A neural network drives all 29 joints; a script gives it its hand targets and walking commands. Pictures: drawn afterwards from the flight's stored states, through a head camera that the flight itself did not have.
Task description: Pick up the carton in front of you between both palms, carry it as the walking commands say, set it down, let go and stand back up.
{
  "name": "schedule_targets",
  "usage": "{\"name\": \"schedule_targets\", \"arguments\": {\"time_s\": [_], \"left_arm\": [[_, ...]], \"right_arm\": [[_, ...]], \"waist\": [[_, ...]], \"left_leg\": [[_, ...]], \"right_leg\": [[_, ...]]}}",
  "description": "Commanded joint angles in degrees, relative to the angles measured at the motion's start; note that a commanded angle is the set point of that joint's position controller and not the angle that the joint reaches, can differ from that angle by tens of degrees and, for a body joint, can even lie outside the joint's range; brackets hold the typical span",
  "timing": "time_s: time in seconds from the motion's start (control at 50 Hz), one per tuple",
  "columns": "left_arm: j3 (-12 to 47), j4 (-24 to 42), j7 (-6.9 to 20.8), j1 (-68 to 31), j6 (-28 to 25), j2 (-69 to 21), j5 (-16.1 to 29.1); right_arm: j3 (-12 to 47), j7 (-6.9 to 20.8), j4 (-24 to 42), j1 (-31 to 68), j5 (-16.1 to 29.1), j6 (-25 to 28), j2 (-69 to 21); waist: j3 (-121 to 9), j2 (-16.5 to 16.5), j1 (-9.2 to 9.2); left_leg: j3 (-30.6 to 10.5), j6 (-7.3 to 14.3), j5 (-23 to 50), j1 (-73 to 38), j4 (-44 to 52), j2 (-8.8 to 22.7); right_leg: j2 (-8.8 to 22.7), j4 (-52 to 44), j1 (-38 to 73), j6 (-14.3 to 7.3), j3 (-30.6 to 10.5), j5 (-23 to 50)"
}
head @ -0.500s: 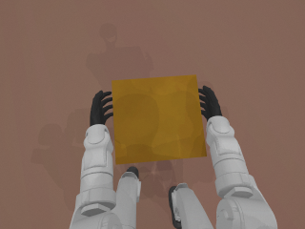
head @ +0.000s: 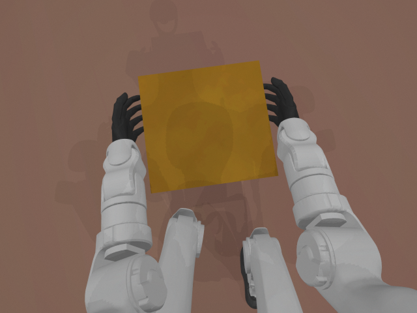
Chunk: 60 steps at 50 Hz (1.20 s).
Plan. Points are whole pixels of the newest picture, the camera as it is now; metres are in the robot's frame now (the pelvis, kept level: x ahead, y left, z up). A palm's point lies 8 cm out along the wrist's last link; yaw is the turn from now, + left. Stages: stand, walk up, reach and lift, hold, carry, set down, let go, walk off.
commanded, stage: set down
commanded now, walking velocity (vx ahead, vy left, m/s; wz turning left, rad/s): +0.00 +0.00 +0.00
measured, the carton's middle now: (206, 138) +0.44 +0.08 -0.17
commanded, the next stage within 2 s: none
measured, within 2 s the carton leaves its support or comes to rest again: rests again in 1.54 s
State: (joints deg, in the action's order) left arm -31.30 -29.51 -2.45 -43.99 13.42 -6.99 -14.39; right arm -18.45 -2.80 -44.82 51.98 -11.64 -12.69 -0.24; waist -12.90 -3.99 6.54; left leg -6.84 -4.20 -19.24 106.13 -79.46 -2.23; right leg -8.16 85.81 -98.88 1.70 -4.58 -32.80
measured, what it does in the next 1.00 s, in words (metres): lowers itself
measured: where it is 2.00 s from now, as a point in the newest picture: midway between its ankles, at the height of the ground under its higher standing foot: (215, 268)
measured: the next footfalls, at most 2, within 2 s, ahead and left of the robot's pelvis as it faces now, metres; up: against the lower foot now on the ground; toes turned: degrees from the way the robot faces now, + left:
none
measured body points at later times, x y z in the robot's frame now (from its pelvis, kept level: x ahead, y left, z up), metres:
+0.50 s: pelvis -0.04 +0.00 -0.11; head +0.29 +0.04 +0.19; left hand +0.41 +0.25 -0.25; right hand +0.52 -0.03 -0.25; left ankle +0.12 +0.14 -0.54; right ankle +0.04 -0.12 -0.54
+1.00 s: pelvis -0.04 -0.01 -0.16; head +0.33 -0.01 +0.09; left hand +0.42 +0.26 -0.33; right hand +0.54 -0.01 -0.35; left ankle +0.12 +0.14 -0.54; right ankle +0.04 -0.12 -0.54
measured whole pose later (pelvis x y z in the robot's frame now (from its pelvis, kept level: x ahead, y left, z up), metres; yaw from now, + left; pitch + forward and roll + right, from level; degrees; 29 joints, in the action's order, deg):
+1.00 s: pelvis -0.04 -0.01 -0.16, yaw +0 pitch +48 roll +4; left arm -41.0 -42.8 -3.1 -69.1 11.8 0.5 -9.1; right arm 0.5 -6.7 -67.7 88.9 -6.0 -13.4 13.3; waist 8.2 -2.8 13.5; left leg -4.5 -7.3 -22.8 134.1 -108.6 -1.2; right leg -12.5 119.0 -129.8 2.4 -5.1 -36.8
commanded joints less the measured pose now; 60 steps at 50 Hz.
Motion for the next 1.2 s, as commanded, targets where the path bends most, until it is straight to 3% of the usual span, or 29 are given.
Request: {"name": "schedule_targets", "arguments": {"time_s": [0.0, 0.18, 0.48, 0.68, 0.74, 0.82, 0.88, 0.98, 1.18], "left_arm": [[32.07, -5.32, 11.21, -31.46, 0.18, -47.34, 6.14], [30.53, -3.89, 9.35, -40.45, 0.67, -44.37, 7.63], [21.62, -5.66, 8.70, -54.75, 1.30, -35.90, 6.54], [18.48, -6.60, 9.13, -60.32, -0.33, -29.57, 8.85], [16.96, -6.35, 9.95, -61.99, -1.04, -29.04, 10.11], [15.07, -8.54, 10.52, -60.55, -1.81, -28.71, 11.17], [13.08, -11.61, 11.52, -58.67, -1.82, -27.72, 10.50], [11.17, -12.88, 11.93, -57.64, -2.31, -25.14, 8.66], [8.72, -15.25, 11.18, -56.78, -3.66, -21.31, 7.75]], "right_arm": [[26.01, 10.80, 1.65, 33.23, 6.17, 3.18, -50.50], [25.93, 10.16, -0.99, 41.58, 7.71, 2.38, -47.04], [21.83, 9.75, -10.90, 54.46, 8.40, 1.33, -38.45], [26.32, 8.32, -12.88, 61.52, 12.48, 2.29, -33.85], [27.91, 7.87, -11.78, 63.43, 13.00, 2.48, -34.16], [29.64, 7.02, -11.06, 63.26, 12.44, 2.90, -36.10], [28.62, 6.81, -12.32, 61.37, 10.71, 2.86, -36.24], [27.05, 6.99, -14.81, 58.79, 9.83, 3.27, -34.52], [26.06, 7.42, -17.01, 59.75, 9.89, 4.51, -29.47]], "waist": [[-52.53, -0.78, 3.19], [-54.78, -1.37, 4.95], [-51.10, -2.92, 8.43], [-49.90, -6.78, 12.30], [-47.41, -10.42, 13.59], [-46.06, -15.03, 14.04], [-43.19, -16.57, 13.16], [-38.92, -14.11, 13.49], [-33.55, -12.75, 13.22]], "left_leg": [[10.55, 0.14, 20.06, -45.66, -2.06, -5.09], [11.80, -0.82, 16.41, -41.31, -8.87, -5.06], [13.41, -0.77, 10.81, -31.54, -18.08, -3.66], [14.93, -1.07, 15.32, -25.24, -24.86, -2.19], [14.46, -0.73, 16.59, -19.03, -25.78, -1.81], [13.85, -0.58, 20.41, -16.89, -27.56, -1.44], [13.83, -0.34, 18.88, -12.56, -28.08, -1.27], [14.02, -0.26, 17.85, -8.03, -28.67, -1.10], [13.23, 0.08, 16.22, -5.76, -29.59, -0.58]], "right_leg": [[-3.95, -7.87, 7.19, 0.48, 5.89, 14.62], [-4.65, 0.06, -0.22, 0.35, 7.27, 9.91], [-4.50, 9.99, -10.03, -0.82, 7.45, 3.02], [-3.47, 16.60, -8.98, -0.45, 6.65, 6.78], [-2.90, 18.27, -7.90, -0.18, 6.25, 9.44], [-2.09, 19.15, -6.38, 0.06, 5.59, 15.22], [-1.54, 18.95, -5.96, 0.06, 4.85, 16.84], [-1.35, 19.37, -6.87, -0.42, 3.17, 18.73], [-1.27, 20.14, -11.19, -1.32, 2.44, 16.02]]}}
